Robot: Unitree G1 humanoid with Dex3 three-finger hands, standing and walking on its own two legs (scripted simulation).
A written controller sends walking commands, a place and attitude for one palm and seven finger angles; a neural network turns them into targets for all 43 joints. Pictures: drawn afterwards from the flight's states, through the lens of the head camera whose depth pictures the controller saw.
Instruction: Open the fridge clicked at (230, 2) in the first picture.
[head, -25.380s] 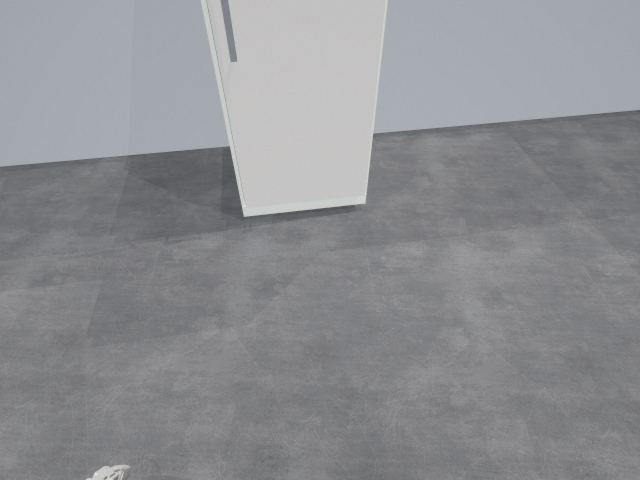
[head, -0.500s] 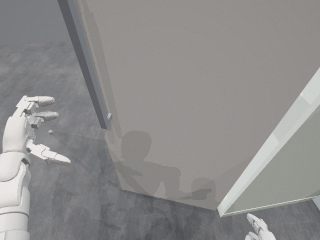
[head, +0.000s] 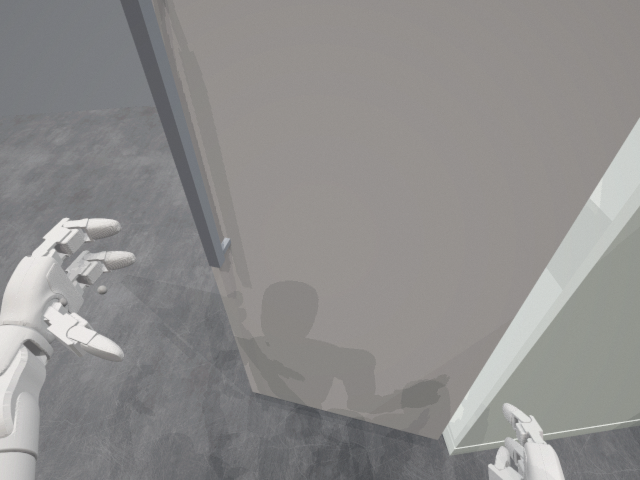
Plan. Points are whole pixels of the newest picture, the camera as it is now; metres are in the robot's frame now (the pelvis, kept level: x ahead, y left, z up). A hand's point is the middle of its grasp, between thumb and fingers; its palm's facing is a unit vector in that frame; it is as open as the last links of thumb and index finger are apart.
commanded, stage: draw the hand back to the body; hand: left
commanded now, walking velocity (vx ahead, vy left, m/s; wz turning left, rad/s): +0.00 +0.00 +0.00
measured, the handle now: (192, 152) +0.46 +0.22 +0.19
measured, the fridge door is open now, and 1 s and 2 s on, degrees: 68 68 68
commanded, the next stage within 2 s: step back with the hand held close in 1.38 s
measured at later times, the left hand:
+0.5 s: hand (54, 319) +0.23 +0.30 +0.14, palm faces +0.49 -0.83 -0.27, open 13.6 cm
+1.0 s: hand (51, 319) +0.21 +0.28 +0.17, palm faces +0.49 -0.80 -0.35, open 8.8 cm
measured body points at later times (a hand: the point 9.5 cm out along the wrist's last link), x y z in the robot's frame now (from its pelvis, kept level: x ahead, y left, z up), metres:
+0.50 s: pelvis +0.00 +0.01 +0.01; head -0.02 +0.00 +0.46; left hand +0.20 +0.35 +0.15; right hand +0.18 -0.22 -0.06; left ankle +0.02 +0.13 -0.73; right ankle +0.00 -0.11 -0.73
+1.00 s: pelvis +0.02 +0.01 +0.02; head -0.01 -0.01 +0.47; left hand +0.18 +0.32 +0.19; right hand +0.21 -0.22 -0.06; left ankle +0.02 +0.13 -0.73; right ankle +0.00 -0.11 -0.73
